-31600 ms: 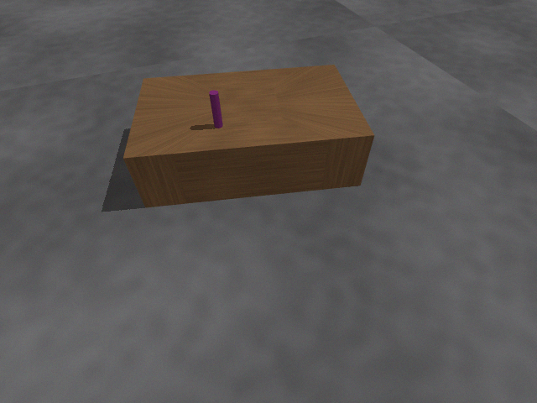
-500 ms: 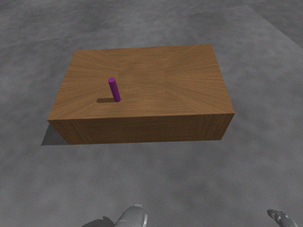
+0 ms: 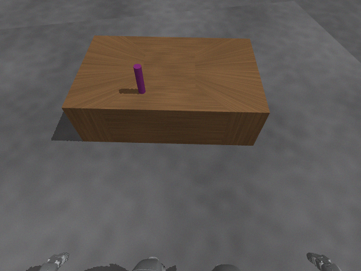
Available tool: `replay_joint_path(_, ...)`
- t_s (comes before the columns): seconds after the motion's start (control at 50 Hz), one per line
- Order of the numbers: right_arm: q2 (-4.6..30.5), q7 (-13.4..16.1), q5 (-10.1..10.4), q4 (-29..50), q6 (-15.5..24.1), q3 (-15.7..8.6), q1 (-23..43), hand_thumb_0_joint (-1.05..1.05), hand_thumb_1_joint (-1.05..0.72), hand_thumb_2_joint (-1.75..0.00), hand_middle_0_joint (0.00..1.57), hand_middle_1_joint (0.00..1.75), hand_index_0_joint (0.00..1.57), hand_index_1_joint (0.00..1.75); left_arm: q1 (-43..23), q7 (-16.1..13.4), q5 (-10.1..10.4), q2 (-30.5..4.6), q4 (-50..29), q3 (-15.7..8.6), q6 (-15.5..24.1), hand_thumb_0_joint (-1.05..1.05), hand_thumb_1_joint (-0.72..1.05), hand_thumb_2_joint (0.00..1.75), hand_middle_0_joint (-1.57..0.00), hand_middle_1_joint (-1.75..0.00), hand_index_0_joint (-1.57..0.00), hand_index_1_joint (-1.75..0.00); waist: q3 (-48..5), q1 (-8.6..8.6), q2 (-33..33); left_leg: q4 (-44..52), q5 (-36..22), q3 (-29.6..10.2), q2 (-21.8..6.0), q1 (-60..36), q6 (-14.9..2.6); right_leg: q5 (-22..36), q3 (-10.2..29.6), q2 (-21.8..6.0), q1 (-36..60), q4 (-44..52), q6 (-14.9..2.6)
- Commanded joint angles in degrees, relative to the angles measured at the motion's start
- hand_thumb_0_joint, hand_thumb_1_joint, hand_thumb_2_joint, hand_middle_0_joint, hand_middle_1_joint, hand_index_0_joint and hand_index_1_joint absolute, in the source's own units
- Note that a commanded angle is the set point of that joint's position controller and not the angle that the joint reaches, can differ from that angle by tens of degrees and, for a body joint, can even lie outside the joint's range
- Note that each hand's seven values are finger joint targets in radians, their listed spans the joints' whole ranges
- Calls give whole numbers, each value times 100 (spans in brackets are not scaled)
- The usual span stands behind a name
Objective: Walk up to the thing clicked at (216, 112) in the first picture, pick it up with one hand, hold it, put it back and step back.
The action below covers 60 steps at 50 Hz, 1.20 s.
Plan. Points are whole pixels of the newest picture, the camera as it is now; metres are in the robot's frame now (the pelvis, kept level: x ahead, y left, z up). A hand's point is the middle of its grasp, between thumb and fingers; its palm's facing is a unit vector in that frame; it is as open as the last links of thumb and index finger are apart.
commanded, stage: step back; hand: left
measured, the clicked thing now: (139, 79) +1.03 +0.28 -0.34
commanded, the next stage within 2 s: stand in 1.24 s
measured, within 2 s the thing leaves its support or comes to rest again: neither
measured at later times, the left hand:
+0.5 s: hand out of the picture -0.06 +0.29 -0.14, palm faces +0.07 -0.91 -0.41, open 7.4 cm
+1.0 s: hand out of the picture -0.01 +0.27 -0.14, palm faces +0.06 -0.93 -0.35, open 7.4 cm
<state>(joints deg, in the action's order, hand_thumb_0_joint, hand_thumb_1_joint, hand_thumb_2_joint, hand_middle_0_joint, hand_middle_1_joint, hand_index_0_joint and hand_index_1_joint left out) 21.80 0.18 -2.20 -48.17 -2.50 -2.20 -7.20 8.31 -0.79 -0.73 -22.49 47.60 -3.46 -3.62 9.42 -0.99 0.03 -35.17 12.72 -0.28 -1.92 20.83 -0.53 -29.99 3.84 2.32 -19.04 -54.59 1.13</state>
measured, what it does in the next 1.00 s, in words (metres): steps on the spot: right foot, then left foot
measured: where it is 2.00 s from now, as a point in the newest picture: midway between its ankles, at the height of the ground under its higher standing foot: outside the picture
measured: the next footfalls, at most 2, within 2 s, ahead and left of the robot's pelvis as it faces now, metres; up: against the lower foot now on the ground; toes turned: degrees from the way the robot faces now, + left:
right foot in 0.06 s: -0.04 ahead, -0.13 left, +0.00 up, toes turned +3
left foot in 0.36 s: -0.06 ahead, +0.12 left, +0.00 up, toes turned +2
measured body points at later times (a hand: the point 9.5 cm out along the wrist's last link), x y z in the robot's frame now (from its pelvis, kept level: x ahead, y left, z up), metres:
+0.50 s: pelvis -0.11 -0.01 +0.00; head -0.10 +0.00 +0.45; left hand -0.07 +0.33 -0.11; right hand -0.04 -0.31 -0.12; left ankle -0.12 +0.12 -0.73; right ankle -0.09 -0.13 -0.71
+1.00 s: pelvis -0.08 +0.00 +0.01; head -0.08 +0.01 +0.46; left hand -0.02 +0.32 -0.12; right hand +0.03 -0.29 -0.11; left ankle -0.10 +0.12 -0.73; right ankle -0.08 -0.13 -0.73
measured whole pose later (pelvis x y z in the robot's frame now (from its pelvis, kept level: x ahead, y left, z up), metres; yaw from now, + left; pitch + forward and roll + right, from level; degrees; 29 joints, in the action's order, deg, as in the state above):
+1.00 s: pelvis -0.08 +0.00 +0.01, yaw +2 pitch -2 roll +0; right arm 19.0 -0.5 -1.3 -60.0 0.9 -2.0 -7.0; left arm 7.9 0.3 -0.5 -21.4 60.0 -1.6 1.3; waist 3.2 -1.1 0.7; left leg -30.6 17.6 0.1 0.1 10.5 -0.3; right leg -16.7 0.8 -1.0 -10.8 -30.1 1.1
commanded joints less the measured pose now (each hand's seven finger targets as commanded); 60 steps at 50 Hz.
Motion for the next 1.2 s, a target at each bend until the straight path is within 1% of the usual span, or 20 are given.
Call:
replay_joint_path(0.0,1579,91,82,346,-22,-409,62,0,-90,-90,20,30,20,30,578,-63,-59,-863,-83,-275,296,0,90,90,-20,-30,-20,-30,-1679,-60,-1130,121,-2165,-1020,-1051,-1333,-959,1321,-520,-66,726,3046,-159)
replay_joint_path(0.04,1131,44,122,412,-27,-271,52,0,-90,-90,20,30,20,30,736,-80,-190,-1427,20,-431,391,0,90,90,-20,-30,-20,-30,-1474,-84,98,-691,4,-749,-219,500,-341,1487,1029,-872,1589,3229,-474)
replay_joint_path(0.06,965,114,141,551,-18,-251,305,0,-90,-90,20,30,20,30,501,-67,-161,-2025,-92,-598,355,0,90,90,-20,-30,-20,-30,-1185,-309,1333,-1761,1976,-462,651,997,-21,1833,2332,-2240,752,3579,-1398)
replay_joint_path(0.08,1171,171,130,562,-68,-375,461,0,-90,-90,20,30,20,30,194,-96,-166,-2243,-238,-613,392,0,90,90,-20,-30,-20,-30,-779,-326,1318,-2895,2320,-1070,437,821,86,2052,2999,-2854,-349,3750,-1923)
replay_joint_path(0.14,1251,129,201,193,-37,-376,-90,0,-90,-90,20,30,20,30,-596,-153,-180,-1512,-317,-413,422,0,90,90,-20,-30,-20,-30,-640,206,455,-3506,1402,-1040,717,624,109,2731,977,-1728,-271,2993,-1321)
replay_joint_path(0.26,1177,3,7,138,155,-369,117,0,-90,-90,20,30,20,30,180,-71,-241,-1592,-99,-509,462,0,90,90,-20,-30,-20,-30,-799,-376,1079,-977,1830,-330,286,686,206,-18,1203,-1667,1042,3142,-1232)
replay_joint_path(0.32,1042,-22,36,-310,282,-408,-520,0,-90,-90,20,30,20,30,-111,14,-169,-1571,-63,-383,381,0,90,90,-20,-30,-20,-30,-861,31,1042,1141,1008,130,378,-1279,-19,47,732,-1434,-65,2804,-898)
replay_joint_path(0.34,1148,0,-2,-462,325,-477,-697,0,-90,-90,20,30,20,30,56,23,-160,-1251,-23,-249,352,0,90,90,-20,-30,-20,-30,-905,121,411,1403,914,-275,278,-1906,-91,93,428,-1129,-598,2166,-685)
replay_joint_path(0.36,1495,23,-78,-432,366,-522,-659,0,-90,-90,20,30,20,30,0,54,-71,-834,-88,-126,359,0,90,90,-20,-30,-20,-30,-874,165,-863,2049,2494,-2530,-988,-1932,-568,-130,-57,-524,-1554,1291,-250)
replay_joint_path(0.38,1996,-1,-22,-322,375,-560,-362,0,-90,-90,20,30,20,30,-445,10,-53,-1256,-14,-274,368,0,90,90,-20,-30,-20,-30,-610,329,-972,2519,3796,-3428,-1823,-382,-1313,-414,-185,-473,-974,537,-170)
replay_joint_path(0.42,1533,-3,-44,-222,477,-412,293,0,-90,-90,20,30,20,30,-131,105,-12,-1223,171,-279,410,0,90,90,-20,-30,-20,-30,-285,-94,-393,2162,2715,-2383,-1355,-141,-1103,237,81,-591,-459,399,-212)
replay_joint_path(0.54,1091,-35,33,-326,349,-286,82,0,-90,-90,20,30,20,30,387,77,-90,-1054,618,-302,590,0,90,90,-20,-30,-20,-30,-765,-196,-540,828,1196,-872,-489,325,-333,1238,-202,-240,1742,3126,-302)
replay_joint_path(0.58,876,-7,54,-308,315,-259,150,0,-90,-90,20,30,20,30,430,41,-165,-1748,652,-411,664,0,90,90,-20,-30,-20,-30,-551,-253,783,-729,2005,-314,372,771,-33,-1136,2264,-1857,992,4182,-1075)
replay_joint_path(0.6,1060,4,27,-434,324,-338,-103,0,-90,-90,20,30,20,30,21,58,-175,-1816,513,-433,688,0,90,90,-20,-30,-20,-30,-339,-101,713,-1153,1942,-457,165,455,59,-1413,2601,-2303,382,4243,-1419)
replay_joint_path(0.7,881,-36,50,-804,481,-331,-678,0,-90,-90,20,30,20,30,-471,79,-94,-1302,449,-228,630,0,90,90,-20,-30,-20,-30,-843,253,691,822,662,-136,164,-1175,-54,860,679,-1324,-40,3186,-780)
replay_joint_path(0.74,1189,28,-42,-741,557,-384,-517,0,-90,-90,20,30,20,30,-321,122,-10,-779,471,-39,578,0,90,90,-20,-30,-20,-30,-969,212,-389,1871,738,-1826,-863,-1495,-354,1567,-53,-609,-479,1993,-309)
replay_joint_path(0.76,1432,17,4,-652,552,-387,-65,0,-90,-90,20,30,20,30,-267,99,50,-916,590,-86,532,0,90,90,-20,-30,-20,-30,-719,1,-562,2040,1397,-2285,-1396,-836,-786,561,-386,-318,-240,1846,-213)
replay_joint_path(0.78,1458,0,35,-624,540,-391,158,0,-90,-90,20,30,20,30,-197,85,11,-1043,678,-122,544,0,90,90,-20,-30,-20,-30,-643,-43,-409,1915,1179,-2108,-1455,-488,-944,446,-288,-409,259,1830,-227)
replay_joint_path(0.86,1071,25,82,-703,531,-246,271,0,-90,-90,20,30,20,30,-1,47,32,-1041,874,-113,686,0,90,90,-20,-30,-20,-30,-1109,-120,-576,990,-1525,-687,-561,-692,-231,2667,90,-664,1314,2852,-361)
replay_joint_path(1.18,944,28,98,-986,450,-234,629,0,-90,-90,20,30,20,30,-550,-13,-1,-1135,986,-37,638,0,90,90,-20,-30,-20,-30,-1294,30,168,1082,-1356,-279,-411,-1330,-171,3465,278,-930,1309,3043,-397)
